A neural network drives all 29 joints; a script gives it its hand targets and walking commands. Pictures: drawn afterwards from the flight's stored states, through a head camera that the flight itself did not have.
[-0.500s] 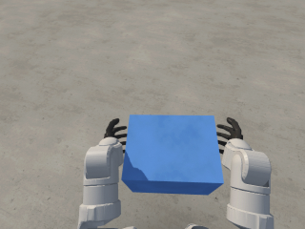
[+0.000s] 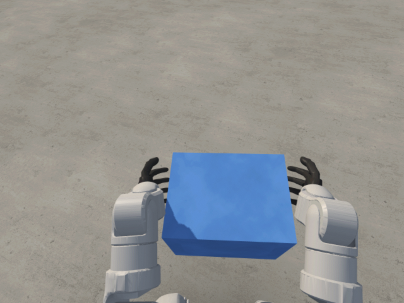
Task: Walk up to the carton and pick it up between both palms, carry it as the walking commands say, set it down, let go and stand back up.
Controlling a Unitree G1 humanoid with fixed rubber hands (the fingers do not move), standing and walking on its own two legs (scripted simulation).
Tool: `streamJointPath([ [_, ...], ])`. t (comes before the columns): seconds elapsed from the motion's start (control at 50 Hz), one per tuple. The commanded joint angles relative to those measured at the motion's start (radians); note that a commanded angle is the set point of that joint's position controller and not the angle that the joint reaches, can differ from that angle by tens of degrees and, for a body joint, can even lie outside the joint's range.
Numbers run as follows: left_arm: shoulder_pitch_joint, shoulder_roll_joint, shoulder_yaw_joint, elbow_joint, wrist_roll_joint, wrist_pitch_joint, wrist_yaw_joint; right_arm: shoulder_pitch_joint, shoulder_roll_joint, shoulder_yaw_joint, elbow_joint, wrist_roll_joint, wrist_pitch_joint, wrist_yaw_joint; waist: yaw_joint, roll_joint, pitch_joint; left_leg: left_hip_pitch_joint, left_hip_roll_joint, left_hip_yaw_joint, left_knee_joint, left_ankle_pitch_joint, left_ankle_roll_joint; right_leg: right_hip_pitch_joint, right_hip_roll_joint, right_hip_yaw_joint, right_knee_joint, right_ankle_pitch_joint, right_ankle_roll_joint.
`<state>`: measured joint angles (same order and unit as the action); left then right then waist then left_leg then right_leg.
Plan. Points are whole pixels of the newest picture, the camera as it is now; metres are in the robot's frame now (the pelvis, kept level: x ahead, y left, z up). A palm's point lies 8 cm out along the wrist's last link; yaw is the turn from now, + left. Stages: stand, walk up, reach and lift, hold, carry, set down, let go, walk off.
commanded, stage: carry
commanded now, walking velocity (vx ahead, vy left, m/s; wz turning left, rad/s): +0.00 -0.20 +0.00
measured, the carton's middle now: (226, 208) +0.30 -0.02 -0.01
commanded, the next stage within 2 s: none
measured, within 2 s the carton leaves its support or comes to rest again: neither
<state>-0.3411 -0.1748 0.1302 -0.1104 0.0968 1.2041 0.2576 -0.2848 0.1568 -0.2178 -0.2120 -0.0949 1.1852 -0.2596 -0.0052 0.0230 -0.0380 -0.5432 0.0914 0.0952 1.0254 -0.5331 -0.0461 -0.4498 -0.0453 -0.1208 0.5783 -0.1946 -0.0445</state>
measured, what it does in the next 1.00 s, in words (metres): steps to the right: left foot, then right foot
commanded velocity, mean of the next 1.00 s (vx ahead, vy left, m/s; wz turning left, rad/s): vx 0.00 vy -0.20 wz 0.00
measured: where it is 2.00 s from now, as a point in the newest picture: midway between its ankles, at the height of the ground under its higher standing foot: outside the picture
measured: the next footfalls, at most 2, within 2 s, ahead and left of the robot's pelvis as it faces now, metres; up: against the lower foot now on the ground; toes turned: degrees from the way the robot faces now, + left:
left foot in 0.12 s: +0.00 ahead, +0.07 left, +0.00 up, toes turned +10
right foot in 0.40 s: -0.01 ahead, -0.26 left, +0.00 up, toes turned -7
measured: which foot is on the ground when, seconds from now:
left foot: up 0.00-0.10, down 0.12-0.40, up 0.42-0.66, down 0.68-0.98, up 1.00-1.00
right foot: down 0.00-0.12, up 0.14-0.38, down 0.40-0.70, up 0.72-0.96, down 0.98-1.00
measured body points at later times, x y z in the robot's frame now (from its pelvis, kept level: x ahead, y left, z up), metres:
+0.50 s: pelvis -0.10 -0.15 +0.00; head -0.08 -0.16 +0.45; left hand +0.21 +0.00 +0.07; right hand +0.21 -0.31 +0.06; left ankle -0.09 +0.01 -0.69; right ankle -0.05 -0.25 -0.73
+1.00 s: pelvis -0.19 -0.29 +0.00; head -0.17 -0.29 +0.44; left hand +0.11 -0.13 +0.07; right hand +0.13 -0.43 +0.08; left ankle -0.17 -0.11 -0.73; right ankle -0.15 -0.42 -0.73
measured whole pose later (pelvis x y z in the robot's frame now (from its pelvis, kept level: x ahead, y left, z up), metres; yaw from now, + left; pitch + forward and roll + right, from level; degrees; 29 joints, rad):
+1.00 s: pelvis -0.19 -0.29 +0.00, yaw -1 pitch +4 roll -2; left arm -0.34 -0.17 0.17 -0.19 0.08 1.20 0.28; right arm -0.37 0.18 -0.21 -0.18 -0.15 1.16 -0.21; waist 0.05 0.04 -0.03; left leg -0.42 0.21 0.09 0.66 -0.29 -0.09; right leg -0.41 -0.04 -0.09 0.55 -0.19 0.03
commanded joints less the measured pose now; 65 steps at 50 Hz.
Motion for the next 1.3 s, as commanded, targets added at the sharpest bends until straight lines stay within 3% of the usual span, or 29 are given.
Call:
streamJointPath([
  [0.0, -0.513, -0.990, -0.610, -0.137, -0.395, -0.037, -0.425, -0.642, 0.994, 0.814, -0.063, 0.486, 0.020, 0.448, 0.017, -0.232, -0.424, 0.056, -0.032, 0.031, -0.073, 0.022, 0.013, 0.305, -0.205, 0.182, -0.165, 0.204, -0.138],
  [0.08, -0.462, -0.973, -0.636, -0.133, -0.376, -0.038, -0.406, -0.581, 0.981, 0.793, -0.019, 0.487, 0.033, 0.467, 0.002, -0.153, -0.435, 0.306, 0.002, 0.042, -0.591, 0.243, 0.050, 0.254, -0.168, 0.161, -0.140, 0.145, -0.105],
  [0.1, -0.489, -0.974, -0.645, -0.137, -0.380, -0.039, -0.403, -0.579, 1.000, 0.784, 0.000, 0.482, 0.035, 0.471, -0.003, -0.038, -0.410, 0.428, 0.125, -0.129, -0.685, 0.270, 0.088, 0.104, -0.133, 0.141, -0.049, 0.065, -0.041],
  [0.12, -0.503, -0.982, -0.659, -0.150, -0.385, -0.036, -0.402, -0.556, 0.995, 0.771, 0.037, 0.466, 0.035, 0.478, -0.013, 0.259, -0.403, 0.560, 0.418, -0.499, -0.734, 0.369, 0.193, -0.159, -0.044, 0.100, 0.157, -0.135, 0.047],
  [0.14, -0.587, -0.970, -0.675, -0.194, -0.396, -0.031, -0.407, -0.530, 1.004, 0.750, 0.080, 0.467, 0.030, 0.482, -0.020, 0.327, -0.333, 0.503, 0.489, -0.517, -0.733, 0.576, 0.285, -0.263, -0.015, 0.121, 0.350, -0.260, 0.069],
  [0.18, -0.615, -1.000, -0.698, -0.183, -0.415, -0.038, -0.412, -0.560, 1.022, 0.747, 0.054, 0.460, 0.023, 0.483, -0.010, 0.070, -0.278, 0.431, 0.383, -0.343, -0.688, 0.591, 0.229, -0.219, -0.042, 0.166, 0.479, -0.171, 0.074],
  [0.2, -0.632, -1.006, -0.700, -0.182, -0.431, -0.036, -0.418, -0.589, 1.026, 0.751, 0.032, 0.458, 0.019, 0.481, -0.007, 0.055, -0.286, 0.403, 0.349, -0.259, -0.677, 0.538, 0.191, -0.193, -0.046, 0.142, 0.443, -0.154, 0.079],
  [0.24, -0.629, -0.992, -0.695, -0.204, -0.449, -0.030, -0.421, -0.592, 1.020, 0.734, 0.018, 0.440, 0.019, 0.466, -0.002, 0.152, -0.304, 0.392, 0.259, -0.106, -0.602, 0.632, 0.135, -0.108, -0.032, 0.098, 0.313, -0.151, 0.078],
  [0.3, -0.604, -0.984, -0.700, -0.175, -0.463, -0.013, -0.423, -0.548, 1.002, 0.712, 0.029, 0.407, 0.021, 0.448, -0.012, 0.216, -0.355, 0.439, 0.245, -0.091, -0.560, 0.790, 0.134, -0.035, 0.014, 0.020, 0.172, -0.181, 0.078],
  [0.36, -0.539, -0.973, -0.691, -0.119, -0.470, 0.003, -0.440, -0.477, 0.984, 0.709, 0.053, 0.355, 0.021, 0.430, 0.000, 0.166, -0.402, 0.418, 0.206, -0.030, -0.427, 0.781, 0.067, 0.132, 0.025, -0.033, -0.169, -0.036, 0.076],
  [0.38, -0.512, -0.972, -0.670, -0.075, -0.460, 0.008, -0.448, -0.488, 0.978, 0.710, 0.048, 0.348, 0.019, 0.423, 0.003, 0.072, -0.405, 0.305, 0.175, -0.022, -0.357, 0.638, 0.030, 0.253, -0.042, 0.037, -0.238, 0.046, 0.073],
  [0.42, -0.467, -0.997, -0.656, -0.059, -0.437, -0.010, -0.451, -0.556, 0.986, 0.755, -0.011, 0.385, 0.025, 0.430, 0.017, -0.405, -0.421, 0.018, -0.021, 0.073, -0.090, -0.114, -0.051, 0.344, -0.322, 0.375, -0.211, 0.532, -0.111],
  [0.52, -0.531, -1.004, -0.635, -0.134, -0.416, -0.030, -0.437, -0.628, 1.006, 0.798, -0.056, 0.463, 0.012, 0.443, 0.018, -0.177, -0.413, -0.020, -0.022, 0.000, 0.067, -0.009, 0.011, 0.356, -0.222, 0.189, -0.129, 0.391, -0.143],
  [0.64, -0.471, -0.983, -0.627, -0.128, -0.381, -0.040, -0.410, -0.580, 0.991, 0.785, -0.005, 0.480, 0.036, 0.460, 0.010, -0.195, -0.453, 0.277, -0.026, 0.049, -0.540, 0.153, 0.058, 0.337, -0.192, 0.194, -0.194, 0.171, -0.109],
  [0.66, -0.441, -0.976, -0.634, -0.094, -0.371, -0.038, -0.407, -0.582, 0.990, 0.778, 0.011, 0.482, 0.036, 0.469, 0.001, -0.066, -0.433, 0.417, 0.077, -0.061, -0.693, 0.261, 0.075, 0.204, -0.164, 0.162, -0.126, 0.137, -0.056],
  [0.68, -0.474, -1.000, -0.646, -0.109, -0.381, -0.040, -0.402, -0.590, 1.015, 0.777, 0.013, 0.486, 0.038, 0.478, -0.009, 0.128, -0.392, 0.533, 0.311, -0.387, -0.776, 0.173, 0.123, -0.027, -0.108, 0.146, 0.035, -0.008, 0.019],
  [0.7, -0.585, -0.987, -0.668, -0.175, -0.396, -0.030, -0.408, -0.528, 1.007, 0.736, 0.100, 0.455, 0.028, 0.482, -0.014, 0.393, -0.293, 0.469, 0.496, -0.555, -0.794, 0.431, 0.249, -0.222, -0.011, 0.064, 0.214, -0.218, 0.079],
  [0.76, -0.647, -1.013, -0.711, -0.199, -0.430, -0.042, -0.413, -0.569, 1.041, 0.735, 0.065, 0.461, 0.019, 0.485, -0.009, 0.063, -0.264, 0.466, 0.357, -0.270, -0.680, 0.691, 0.200, -0.202, -0.042, 0.150, 0.427, -0.156, 0.088],
  [0.82, -0.640, -1.010, -0.701, -0.197, -0.456, -0.029, -0.423, -0.613, 1.020, 0.721, 0.000, 0.439, 0.014, 0.463, -0.007, 0.157, -0.318, 0.475, 0.246, -0.094, -0.578, 0.788, 0.143, -0.123, -0.014, 0.081, 0.303, -0.157, 0.092],
  [0.92, -0.526, -0.996, -0.692, -0.100, -0.465, 0.006, -0.437, -0.508, 0.988, 0.702, 0.040, 0.361, 0.022, 0.428, -0.003, 0.190, -0.390, 0.464, 0.217, -0.052, -0.446, 0.826, 0.091, 0.079, 0.035, -0.030, -0.096, -0.066, 0.081],
  [0.96, -0.521, -0.977, -0.681, -0.103, -0.466, 0.002, -0.450, -0.485, 0.969, 0.703, 0.037, 0.348, 0.018, 0.422, 0.001, 0.057, -0.428, 0.282, 0.153, -0.013, -0.310, 0.584, 0.013, 0.302, -0.075, 0.070, -0.226, 0.182, 0.068],
  [0.98, -0.504, -0.973, -0.671, -0.080, -0.453, 0.001, -0.452, -0.475, 0.983, 0.727, 0.030, 0.354, 0.026, 0.423, 0.001, -0.240, -0.438, 0.058, 0.051, 0.054, -0.210, 0.187, -0.054, 0.434, -0.281, 0.303, -0.184, 0.598, -0.015],
  [1.0, -0.452, -1.004, -0.655, -0.058, -0.437, -0.008, -0.452, -0.565, 0.984, 0.751, -0.023, 0.388, 0.026, 0.428, 0.015, -0.409, -0.451, 0.034, -0.019, 0.065, -0.109, -0.132, -0.045, 0.392, -0.299, 0.314, -0.145, 0.702, -0.110],
  [1.06, -0.518, -0.994, -0.639, -0.142, -0.425, -0.030, -0.440, -0.599, 1.009, 0.787, -0.040, 0.441, 0.011, 0.440, 0.018, -0.242, -0.434, -0.008, -0.021, 0.009, 0.062, -0.082, 0.002, 0.381, -0.247, 0.211, -0.106, 0.586, -0.133],
  [1.18, -0.493, -0.989, -0.626, -0.143, -0.380, -0.044, -0.410, -0.629, 0.988, 0.799, -0.045, 0.495, 0.030, 0.461, 0.012, -0.198, -0.444, 0.246, -0.026, 0.048, -0.419, 0.126, 0.050, 0.290, -0.200, 0.192, -0.186, 0.114, -0.107],
  [1.2, -0.483, -0.982, -0.635, -0.144, -0.377, -0.043, -0.405, -0.606, 0.999, 0.792, -0.016, 0.495, 0.036, 0.468, 0.002, -0.153, -0.430, 0.349, 0.020, 0.020, -0.621, 0.237, 0.057, 0.238, -0.173, 0.162, -0.149, 0.094, -0.068],
  [1.22, -0.484, -0.982, -0.649, -0.150, -0.375, -0.047, -0.396, -0.597, 1.011, 0.787, -0.005, 0.494, 0.036, 0.477, -0.004, -0.008, -0.417, 0.461, 0.180, -0.213, -0.729, 0.238, 0.091, 0.085, -0.119, 0.132, -0.016, 0.055, -0.005],
  [1.24, -0.530, -0.992, -0.654, -0.165, -0.379, -0.040, -0.400, -0.575, 1.008, 0.769, 0.037, 0.471, 0.032, 0.481, -0.008, 0.304, -0.363, 0.494, 0.484, -0.573, -0.795, 0.300, 0.218, -0.175, -0.019, 0.060, 0.197, -0.195, 0.076],
  [1.28, -0.576, -1.008, -0.689, -0.183, -0.392, -0.038, -0.405, -0.541, 1.026, 0.746, 0.059, 0.470, 0.027, 0.489, -0.010, 0.170, -0.301, 0.466, 0.407, -0.416, -0.708, 0.576, 0.248, -0.230, -0.026, 0.178, 0.467, -0.205, 0.074],
])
